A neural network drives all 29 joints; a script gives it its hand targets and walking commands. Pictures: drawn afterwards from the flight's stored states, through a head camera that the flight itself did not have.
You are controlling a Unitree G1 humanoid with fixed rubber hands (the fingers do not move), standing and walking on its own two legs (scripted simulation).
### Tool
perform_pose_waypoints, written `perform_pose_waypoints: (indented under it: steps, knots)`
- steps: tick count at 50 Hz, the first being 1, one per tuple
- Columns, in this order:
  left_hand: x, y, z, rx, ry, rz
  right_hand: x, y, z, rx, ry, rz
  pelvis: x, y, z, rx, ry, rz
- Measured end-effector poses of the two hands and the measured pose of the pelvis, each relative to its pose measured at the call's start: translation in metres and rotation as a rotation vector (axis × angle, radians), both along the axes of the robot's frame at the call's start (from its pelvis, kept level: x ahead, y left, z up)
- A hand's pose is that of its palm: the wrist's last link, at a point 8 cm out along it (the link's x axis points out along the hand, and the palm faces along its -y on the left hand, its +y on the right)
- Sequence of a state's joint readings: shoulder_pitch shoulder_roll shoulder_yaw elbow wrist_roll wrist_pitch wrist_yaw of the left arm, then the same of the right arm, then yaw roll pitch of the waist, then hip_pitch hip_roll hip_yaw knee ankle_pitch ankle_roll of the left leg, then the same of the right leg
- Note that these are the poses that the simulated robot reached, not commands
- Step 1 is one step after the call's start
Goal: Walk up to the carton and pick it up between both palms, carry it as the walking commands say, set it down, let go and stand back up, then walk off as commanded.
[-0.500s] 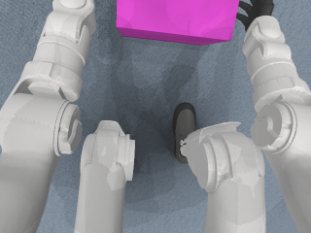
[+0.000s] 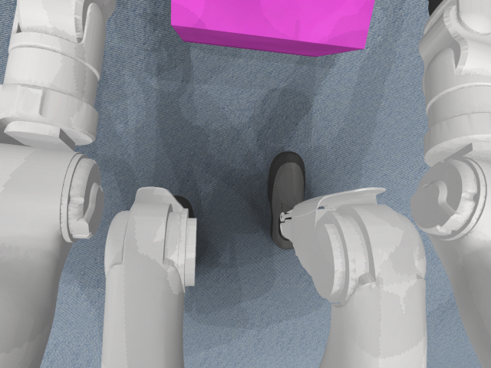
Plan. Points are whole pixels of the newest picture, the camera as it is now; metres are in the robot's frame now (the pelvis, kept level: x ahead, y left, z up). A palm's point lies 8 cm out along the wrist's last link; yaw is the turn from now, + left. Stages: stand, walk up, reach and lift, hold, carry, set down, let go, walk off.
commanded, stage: set down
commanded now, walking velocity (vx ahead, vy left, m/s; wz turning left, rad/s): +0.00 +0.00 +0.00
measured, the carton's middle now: out of the picture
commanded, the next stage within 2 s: let go in 1.24 s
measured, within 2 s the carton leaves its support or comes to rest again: neither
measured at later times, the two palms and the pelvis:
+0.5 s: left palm out of the picture +0.58 +0.12 -0.06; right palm out of the picture +0.52 -0.29 -0.06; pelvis -0.01 -0.01 +0.07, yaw +1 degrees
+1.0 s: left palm out of the picture +0.59 +0.12 +0.09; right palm out of the picture +0.52 -0.30 +0.09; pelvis +0.00 -0.01 +0.20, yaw +0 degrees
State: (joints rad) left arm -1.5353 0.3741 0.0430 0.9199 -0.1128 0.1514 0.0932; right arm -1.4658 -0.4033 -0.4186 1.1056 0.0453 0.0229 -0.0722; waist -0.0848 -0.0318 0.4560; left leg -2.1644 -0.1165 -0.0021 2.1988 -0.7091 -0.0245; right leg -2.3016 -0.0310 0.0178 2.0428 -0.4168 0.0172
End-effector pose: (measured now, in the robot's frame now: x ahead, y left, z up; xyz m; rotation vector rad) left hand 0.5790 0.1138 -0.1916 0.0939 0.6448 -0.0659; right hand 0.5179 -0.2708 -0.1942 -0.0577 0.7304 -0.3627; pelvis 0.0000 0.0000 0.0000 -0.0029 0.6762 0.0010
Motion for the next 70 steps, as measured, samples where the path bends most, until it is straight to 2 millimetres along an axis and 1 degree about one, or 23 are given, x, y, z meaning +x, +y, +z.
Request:
perform_pose_waypoints:
  steps: [4,6,8,11,14,17,21,33,37,43,48,51,55,60,63,68,70]
  knots:
    - [-0.005,-0.002,0.003,0.000,-0.008,0.011,-0.003,-0.020,0.013,-0.014,-0.040,-0.039,-0.005,0.000,0.003,0.001,-0.054,0.000]
    - [-0.008,-0.006,0.008,-0.002,0.007,0.012,-0.005,-0.026,0.021,0.002,-0.059,-0.063,-0.006,-0.001,0.003,0.002,-0.060,0.000]
    - [-0.007,-0.009,0.020,-0.002,0.002,0.009,-0.006,-0.028,0.032,0.017,-0.074,-0.067,-0.007,-0.002,0.004,0.005,-0.075,0.000]
    - [-0.003,-0.011,0.049,0.004,-0.026,0.008,-0.006,-0.026,0.050,0.034,-0.072,-0.054,-0.010,-0.004,0.008,0.011,-0.106,0.000]
    - [-0.001,-0.009,0.076,0.026,-0.036,0.010,-0.003,-0.024,0.073,0.045,-0.075,-0.038,-0.012,-0.006,0.018,0.017,-0.134,-0.001]
    - [-0.002,-0.003,0.093,0.053,-0.005,0.022,-0.001,-0.025,0.096,0.052,-0.083,-0.037,-0.013,-0.008,0.032,0.022,-0.149,-0.002]
    - [-0.003,0.003,0.111,0.065,0.023,0.028,-0.001,-0.025,0.116,0.057,-0.069,-0.040,-0.012,-0.008,0.054,0.025,-0.149,-0.003]
    - [0.014,0.001,0.174,0.043,-0.011,0.006,0.015,-0.021,0.179,0.049,-0.094,-0.013,-0.001,-0.006,0.109,0.022,-0.128,-0.005]
    - [0.015,0.003,0.199,0.051,-0.021,0.008,0.011,-0.024,0.201,0.044,-0.087,-0.007,0.002,-0.006,0.132,0.023,-0.129,-0.006]
    - [0.010,0.006,0.237,0.061,-0.014,0.004,0.003,-0.029,0.239,0.038,-0.080,-0.003,0.004,-0.007,0.168,0.027,-0.146,-0.009]
    - [0.008,0.004,0.274,0.060,-0.012,-0.003,0.002,-0.029,0.276,0.043,-0.093,0.002,0.001,-0.008,0.192,0.030,-0.176,-0.011]
    - [0.006,0.005,0.291,0.061,0.001,-0.007,0.000,-0.031,0.293,0.049,-0.088,-0.001,0.000,-0.009,0.205,0.032,-0.195,-0.012]
    - [0.002,0.005,0.307,0.061,0.028,-0.010,-0.004,-0.032,0.310,0.057,-0.067,-0.010,-0.001,-0.010,0.222,0.034,-0.211,-0.014]
    - [0.002,0.005,0.328,0.059,0.029,-0.015,-0.004,-0.032,0.331,0.053,-0.068,-0.008,0.000,-0.011,0.239,0.036,-0.219,-0.016]
    - [0.002,0.010,0.332,0.071,0.056,-0.010,-0.005,-0.032,0.334,0.065,-0.041,-0.018,0.002,-0.011,0.246,0.036,-0.201,-0.016]
    - [0.005,0.015,0.339,0.088,0.030,-0.005,-0.003,-0.029,0.339,0.076,-0.060,0.000,0.005,-0.010,0.257,0.034,-0.222,-0.017]
    - [0.000,0.016,0.339,0.103,0.017,-0.018,-0.009,-0.027,0.339,0.069,-0.064,0.030,0.007,-0.009,0.261,0.033,-0.233,-0.018]
